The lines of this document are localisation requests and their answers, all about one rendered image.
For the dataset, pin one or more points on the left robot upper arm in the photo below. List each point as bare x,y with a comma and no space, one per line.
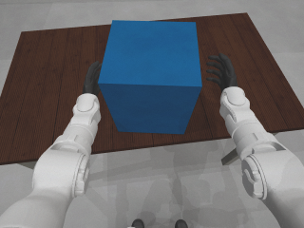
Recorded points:
60,177

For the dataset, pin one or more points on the robot right forearm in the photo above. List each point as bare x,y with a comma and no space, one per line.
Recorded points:
245,129

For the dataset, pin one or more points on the table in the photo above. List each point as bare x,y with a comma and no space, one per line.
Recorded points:
49,66

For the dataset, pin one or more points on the robot left hand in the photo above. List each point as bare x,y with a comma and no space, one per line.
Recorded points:
91,79

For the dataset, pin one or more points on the right robot upper arm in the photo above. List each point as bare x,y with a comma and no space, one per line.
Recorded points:
277,179

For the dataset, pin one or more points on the left robot foot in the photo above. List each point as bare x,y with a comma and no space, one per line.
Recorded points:
137,223

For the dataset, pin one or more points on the carton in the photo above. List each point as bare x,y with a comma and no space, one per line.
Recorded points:
150,76

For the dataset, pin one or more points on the robot left forearm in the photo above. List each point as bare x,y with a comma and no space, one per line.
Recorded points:
81,131

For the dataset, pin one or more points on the robot right hand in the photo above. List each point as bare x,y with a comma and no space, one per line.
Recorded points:
226,76

